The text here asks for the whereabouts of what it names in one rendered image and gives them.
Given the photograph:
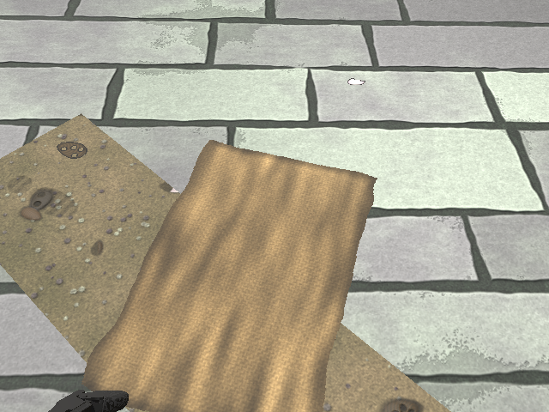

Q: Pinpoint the robot left hand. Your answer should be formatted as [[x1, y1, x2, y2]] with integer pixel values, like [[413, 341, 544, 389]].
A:
[[48, 390, 129, 412]]

